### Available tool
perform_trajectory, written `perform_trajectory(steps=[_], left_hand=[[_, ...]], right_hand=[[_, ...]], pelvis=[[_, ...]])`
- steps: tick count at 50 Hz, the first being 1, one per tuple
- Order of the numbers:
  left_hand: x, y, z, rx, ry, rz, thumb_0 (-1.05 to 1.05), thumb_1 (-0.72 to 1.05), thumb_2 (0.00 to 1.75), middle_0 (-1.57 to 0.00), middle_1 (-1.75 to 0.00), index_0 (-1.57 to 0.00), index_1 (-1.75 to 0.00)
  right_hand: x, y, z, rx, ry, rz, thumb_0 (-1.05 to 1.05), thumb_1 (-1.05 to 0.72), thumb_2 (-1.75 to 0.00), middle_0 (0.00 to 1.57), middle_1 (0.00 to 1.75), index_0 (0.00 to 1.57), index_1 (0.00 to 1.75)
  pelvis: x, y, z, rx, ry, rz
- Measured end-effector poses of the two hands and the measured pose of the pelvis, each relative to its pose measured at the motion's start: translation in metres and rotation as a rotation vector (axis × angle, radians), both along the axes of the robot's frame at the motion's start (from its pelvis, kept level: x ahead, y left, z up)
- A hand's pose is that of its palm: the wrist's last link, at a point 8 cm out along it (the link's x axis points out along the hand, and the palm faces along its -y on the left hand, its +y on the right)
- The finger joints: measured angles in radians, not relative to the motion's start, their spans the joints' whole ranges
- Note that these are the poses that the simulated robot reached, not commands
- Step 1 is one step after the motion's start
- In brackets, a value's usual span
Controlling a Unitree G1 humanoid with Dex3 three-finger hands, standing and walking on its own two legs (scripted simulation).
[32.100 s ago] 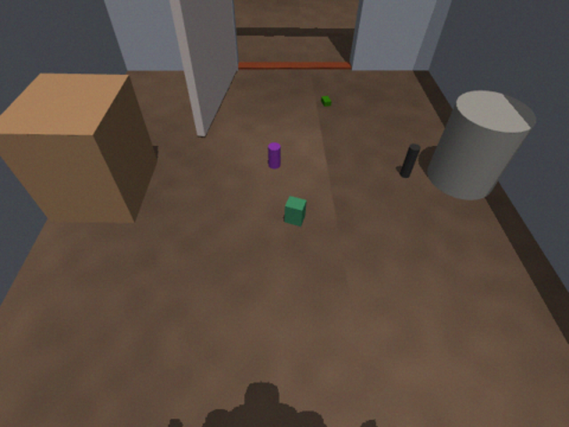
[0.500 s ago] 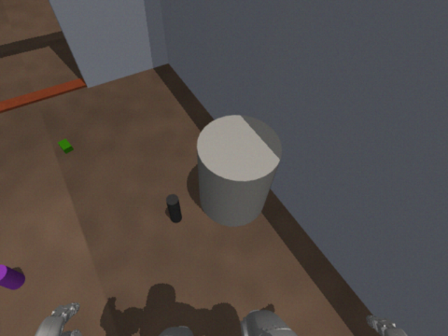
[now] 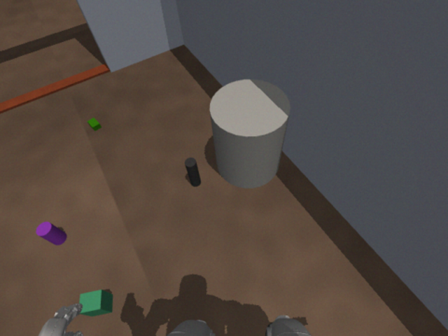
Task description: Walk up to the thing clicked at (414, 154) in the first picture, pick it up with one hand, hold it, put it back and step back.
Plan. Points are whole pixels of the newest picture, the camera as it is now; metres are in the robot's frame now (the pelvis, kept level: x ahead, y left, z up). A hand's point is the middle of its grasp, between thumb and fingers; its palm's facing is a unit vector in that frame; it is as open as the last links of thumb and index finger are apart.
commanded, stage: step back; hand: left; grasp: from the side
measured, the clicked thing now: (193, 172) +0.83 +0.21 -0.67
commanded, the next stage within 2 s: stand in 1.64 s
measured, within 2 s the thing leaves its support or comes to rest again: neither
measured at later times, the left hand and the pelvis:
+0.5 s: hand out of the picture -0.09 +0.27 -0.14, palm faces -0.07 -0.91 -0.41, open 7.3 cm; pelvis -0.18 +0.01 +0.00, yaw -4 degrees
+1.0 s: hand out of the picture -0.17 +0.30 -0.15, palm faces -0.03 -0.94 -0.35, open 7.4 cm; pelvis -0.23 +0.03 +0.01, yaw -1 degrees
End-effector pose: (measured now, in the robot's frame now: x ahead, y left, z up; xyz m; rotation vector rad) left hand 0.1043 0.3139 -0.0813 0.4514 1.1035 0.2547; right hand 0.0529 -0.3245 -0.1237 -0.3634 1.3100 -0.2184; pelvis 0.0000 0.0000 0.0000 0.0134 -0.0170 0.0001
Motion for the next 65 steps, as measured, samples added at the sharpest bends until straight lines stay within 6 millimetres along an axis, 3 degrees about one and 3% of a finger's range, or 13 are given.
perform_trajectory(steps=[4, 10, 15, 21, 25, 29, 36, 39, 43, 49, 54, 58, 65], left_hand=[[-0.011, 0.017, -0.017, -0.024, -0.056, 0.001, 0.0, 0.9, 0.9, -0.21, -0.3, -0.21, -0.3], [-0.053, 0.019, -0.023, -0.085, -0.017, 0.031, 0.0, 0.9, 0.9, -0.21, -0.3, -0.21, -0.3], [-0.095, 0.017, -0.023, -0.099, 0.009, 0.024, 0.0, 0.9, 0.9, -0.21, -0.3, -0.21, -0.3], [-0.153, 0.009, -0.03, -0.06, 0.063, -0.021, 0.0, 0.9, 0.9, -0.21, -0.3, -0.21, -0.3], [-0.197, 0.0, -0.021, -0.061, 0.08, -0.013, 0.0, 0.9, 0.9, -0.21, -0.3, -0.21, -0.3], [-0.23, 0.005, -0.007, -0.045, 0.084, 0.014, 0.0, 0.9, 0.9, -0.21, -0.3, -0.21, -0.3], [-0.251, 0.027, -0.004, -0.043, 0.006, 0.033, 0.0, 0.9, 0.9, -0.21, -0.3, -0.21, -0.3], [-0.26, 0.039, -0.013, -0.058, -0.008, 0.045, 0.0, 0.9, 0.9, -0.21, -0.3, -0.21, -0.3], [-0.276, 0.041, -0.019, -0.098, 0.048, 0.06, 0.0, 0.9, 0.9, -0.21, -0.3, -0.21, -0.3], [-0.278, 0.032, -0.026, -0.133, 0.086, 0.044, 0.0, 0.9, 0.9, -0.21, -0.3, -0.21, -0.3], [-0.264, 0.012, -0.027, -0.126, 0.083, 0.031, 0.0, 0.91, 0.9, -0.21, -0.3, -0.21, -0.3], [-0.254, 0.001, -0.023, -0.133, 0.037, 0.036, 0.0, 0.9, 0.9, -0.21, -0.3, -0.21, -0.3], [-0.237, 0.011, -0.025, -0.127, 0.041, 0.047, 0.0, 0.9, 0.9, -0.21, -0.3, -0.21, -0.3]], right_hand=[[-0.03, 0.017, -0.002, -0.02, 0.023, 0.028, 0.0, -0.9, -0.89, 0.2, 0.3, 0.2, 0.3], [-0.058, 0.041, 0.023, -0.006, -0.037, 0.044, 0.0, -0.9, -0.89, 0.21, 0.3, 0.21, 0.3], [-0.058, 0.041, 0.034, -0.017, -0.131, 0.06, 0.0, -0.9, -0.89, 0.21, 0.3, 0.21, 0.3], [-0.071, 0.031, 0.019, 0.007, -0.244, 0.062, 0.0, -0.9, -0.89, 0.21, 0.3, 0.21, 0.3], [-0.104, 0.028, 0.011, 0.031, -0.236, 0.027, 0.0, -0.9, -0.89, 0.2, 0.3, 0.21, 0.3], [-0.145, 0.03, 0.014, 0.052, -0.193, 0.003, 0.0, -0.9, -0.89, 0.2, 0.3, 0.21, 0.3], [-0.22, 0.033, 0.006, 0.019, -0.055, 0.028, 0.0, -0.9, -0.89, 0.2, 0.3, 0.21, 0.3], [-0.241, 0.042, 0.009, 0.004, -0.023, 0.026, 0.0, -0.9, -0.89, 0.2, 0.3, 0.21, 0.3], [-0.258, 0.052, 0.022, 0.004, -0.05, 0.008, 0.0, -0.9, -0.89, 0.21, 0.3, 0.21, 0.3], [-0.251, 0.047, 0.032, -0.006, -0.095, 0.004, 0.0, -0.9, -0.89, 0.21, 0.3, 0.21, 0.3], [-0.231, 0.028, 0.022, -0.004, -0.117, -0.007, 0.0, -0.9, -0.89, 0.21, 0.3, 0.21, 0.3], [-0.208, 0.025, 0.019, 0.002, -0.117, 0.015, 0.0, -0.9, -0.89, 0.21, 0.3, 0.21, 0.3], [-0.167, 0.034, 0.021, 0.003, -0.163, 0.055, 0.0, -0.9, -0.89, 0.2, 0.3, 0.21, 0.3]], pelvis=[[-0.033, 0.013, -0.011, 0.015, -0.022, 0.032], [-0.067, 0.021, 0.003, -0.031, -0.026, 0.023], [-0.099, 0.021, 0.007, -0.034, -0.005, -0.013], [-0.148, 0.015, -0.007, -0.014, -0.013, -0.072], [-0.175, 0.011, -0.004, -0.039, -0.037, -0.065], [-0.194, 0.011, 0.006, 0.017, -0.031, -0.075], [-0.223, 0.024, 0.002, -0.007, -0.014, 0.003], [-0.232, 0.031, -0.001, 0.02, -0.035, 0.011], [-0.234, 0.035, 0.007, 0.004, -0.034, 0.011], [-0.231, 0.028, 0.01, -0.001, -0.03, -0.012], [-0.222, 0.017, 0.004, -0.034, -0.035, -0.018], [-0.212, 0.012, 0.004, -0.025, -0.027, -0.01], [-0.195, 0.021, 0.003, -0.014, -0.021, 0.001]])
